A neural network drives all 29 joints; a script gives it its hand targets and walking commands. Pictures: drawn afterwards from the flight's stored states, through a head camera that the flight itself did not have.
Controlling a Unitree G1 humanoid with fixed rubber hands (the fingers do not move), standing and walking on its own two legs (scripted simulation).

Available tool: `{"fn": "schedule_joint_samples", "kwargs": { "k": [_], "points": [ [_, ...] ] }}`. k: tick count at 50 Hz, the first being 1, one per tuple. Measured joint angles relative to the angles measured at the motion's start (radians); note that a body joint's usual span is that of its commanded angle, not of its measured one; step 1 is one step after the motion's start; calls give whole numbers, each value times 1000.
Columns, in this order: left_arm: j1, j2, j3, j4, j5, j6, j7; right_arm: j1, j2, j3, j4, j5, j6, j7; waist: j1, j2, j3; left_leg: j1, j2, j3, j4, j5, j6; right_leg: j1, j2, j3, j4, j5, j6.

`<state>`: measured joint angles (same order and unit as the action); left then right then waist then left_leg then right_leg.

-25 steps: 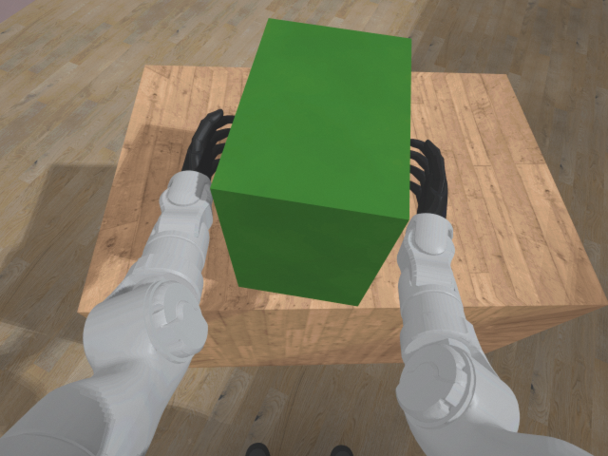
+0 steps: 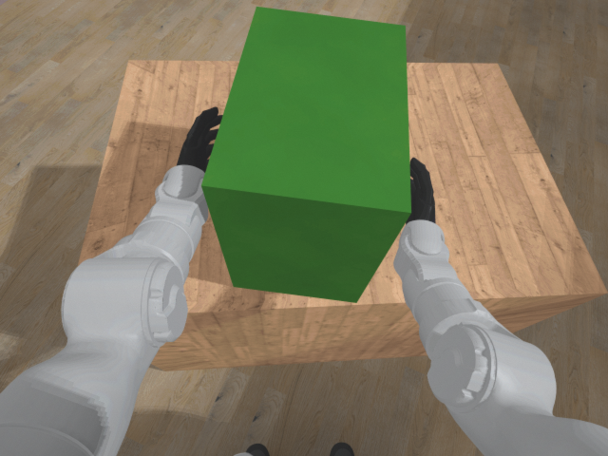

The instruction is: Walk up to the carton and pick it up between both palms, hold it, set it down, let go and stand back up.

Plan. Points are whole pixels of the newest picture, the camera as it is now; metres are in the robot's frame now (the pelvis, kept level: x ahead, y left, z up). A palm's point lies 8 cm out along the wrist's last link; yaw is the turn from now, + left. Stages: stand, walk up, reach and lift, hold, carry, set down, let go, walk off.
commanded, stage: set down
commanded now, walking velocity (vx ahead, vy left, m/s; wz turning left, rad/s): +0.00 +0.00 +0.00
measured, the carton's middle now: (311, 168) +0.52 -0.02 -0.01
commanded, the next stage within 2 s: none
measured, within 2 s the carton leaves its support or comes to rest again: neither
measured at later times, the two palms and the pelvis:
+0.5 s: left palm (169, 184) +0.45 +0.18 +0.05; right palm (455, 232) +0.38 -0.20 +0.03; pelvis -0.04 +0.02 -0.03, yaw -3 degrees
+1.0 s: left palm (175, 250) +0.38 +0.17 +0.00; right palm (462, 277) +0.32 -0.20 +0.01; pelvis -0.07 -0.02 -0.05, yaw +0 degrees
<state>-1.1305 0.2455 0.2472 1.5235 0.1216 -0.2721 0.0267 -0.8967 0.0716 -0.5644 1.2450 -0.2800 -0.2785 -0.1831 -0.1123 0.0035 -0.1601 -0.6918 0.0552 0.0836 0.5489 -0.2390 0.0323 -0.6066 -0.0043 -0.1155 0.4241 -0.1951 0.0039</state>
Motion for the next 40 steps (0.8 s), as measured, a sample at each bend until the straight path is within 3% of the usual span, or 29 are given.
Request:
{"fn": "schedule_joint_samples", "kwargs": {
  "k": [4, 10, 14, 25, 32, 40],
  "points": [
    [-50, 24, -82, 95, -97, -52, 8, -32, -19, 92, 61, 99, -41, -17, -6, -2, -54, -103, 5, -12, 61, -21, -1, -108, 6, 16, 60, -16, 2],
    [-82, 38, -148, 190, -159, -98, 4, -94, -72, 204, 171, 214, -96, -13, -13, -8, -88, -180, -6, -52, 129, -45, -14, -193, 13, 48, 129, -30, 12],
    [-80, 38, -201, 201, -206, -120, 3, -131, -116, 240, 227, 273, -120, -4, -18, 1, -95, -209, -19, -70, 163, -50, -15, -222, 7, 51, 162, -33, 18],
    [-83, 64, -339, 227, -344, -160, -12, -149, -223, 357, 312, 427, -124, 43, 5, 32, -86, -224, -43, -89, 229, -58, 4, -244, -6, 61, 231, -43, 33],
    [-46, 59, -429, 222, -441, -176, -35, -84, -245, 441, 264, 505, -101, 57, 20, 37, -79, -243, -48, -96, 266, -46, 3, -272, -10, 59, 290, -43, 26],
    [26, 73, -505, 171, -524, -187, -41, -33, -233, 484, 141, 530, -33, 41, 8, 6, -95, -290, -54, -105, 303, -31, -15, -339, -16, 53, 373, -55, 4]
  ]
}}
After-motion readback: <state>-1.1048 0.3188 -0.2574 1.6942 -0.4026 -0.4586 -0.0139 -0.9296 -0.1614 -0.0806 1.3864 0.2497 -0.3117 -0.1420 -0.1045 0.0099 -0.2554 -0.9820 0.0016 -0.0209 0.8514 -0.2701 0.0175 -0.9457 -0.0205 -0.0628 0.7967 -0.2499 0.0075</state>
